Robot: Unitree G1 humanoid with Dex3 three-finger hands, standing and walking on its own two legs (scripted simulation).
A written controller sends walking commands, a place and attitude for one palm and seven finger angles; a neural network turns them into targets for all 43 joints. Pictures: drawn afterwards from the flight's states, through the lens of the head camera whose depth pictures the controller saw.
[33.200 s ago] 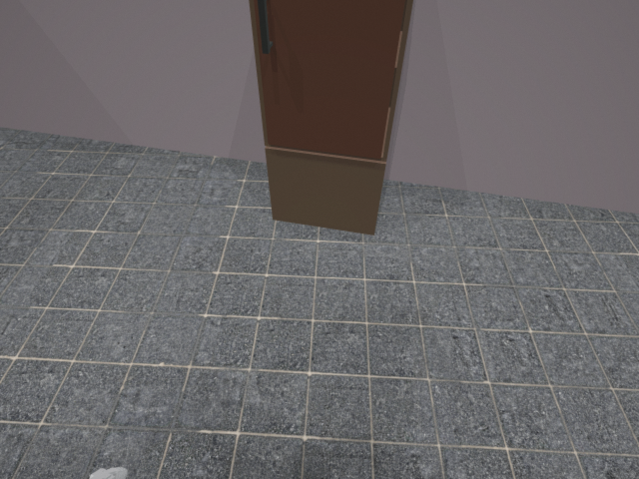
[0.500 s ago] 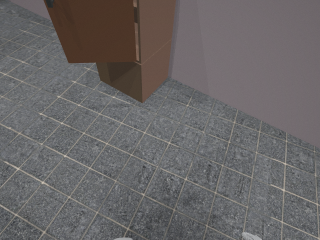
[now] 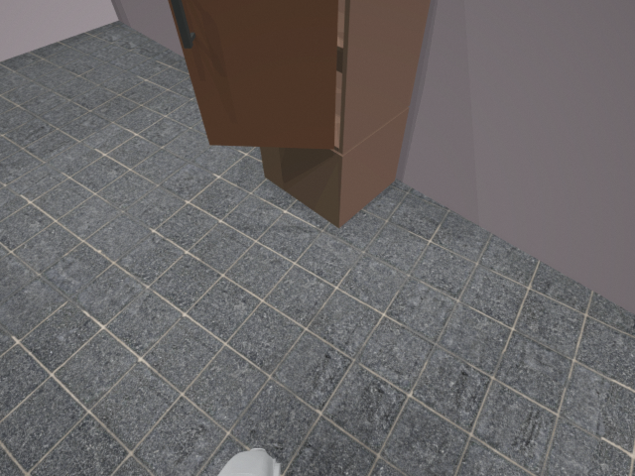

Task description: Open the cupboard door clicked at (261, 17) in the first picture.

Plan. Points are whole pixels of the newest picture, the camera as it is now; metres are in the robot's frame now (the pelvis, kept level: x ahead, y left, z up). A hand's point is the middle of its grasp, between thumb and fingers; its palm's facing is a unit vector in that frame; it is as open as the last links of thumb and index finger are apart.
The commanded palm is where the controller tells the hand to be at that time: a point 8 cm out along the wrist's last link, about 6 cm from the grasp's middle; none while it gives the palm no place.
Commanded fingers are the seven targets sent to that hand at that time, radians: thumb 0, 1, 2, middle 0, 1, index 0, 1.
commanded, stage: take the last steps up to it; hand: left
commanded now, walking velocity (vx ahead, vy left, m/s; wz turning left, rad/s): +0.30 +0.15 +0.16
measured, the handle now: (183, 13) +1.09 +0.41 +0.07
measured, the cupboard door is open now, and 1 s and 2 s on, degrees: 39 39 39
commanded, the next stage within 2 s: come to a stop and stand still in 1.18 s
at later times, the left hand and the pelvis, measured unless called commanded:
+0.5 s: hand (171, 388) +0.26 +0.26 -0.16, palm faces +0.06 -0.97 -0.22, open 7.4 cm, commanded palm none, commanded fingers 0.00 0.90 0.90 -0.20 -0.30 -0.20 -0.30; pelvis +0.16 +0.07 -0.01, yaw +2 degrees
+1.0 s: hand (143, 381) +0.28 +0.33 -0.20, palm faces +0.13 -0.98 -0.17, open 7.4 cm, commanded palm none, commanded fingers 0.00 0.90 0.90 -0.20 -0.30 -0.20 -0.30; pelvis +0.35 +0.15 -0.02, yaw +2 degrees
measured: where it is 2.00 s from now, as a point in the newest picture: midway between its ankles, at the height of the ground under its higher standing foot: (279, 378)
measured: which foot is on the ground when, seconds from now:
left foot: up 0.00-0.14, down 0.16-0.52, up 0.54-0.92, down 0.94-1.00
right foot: down 0.00-0.14, up 0.16-0.50, down 0.52-0.94, up 0.96-1.00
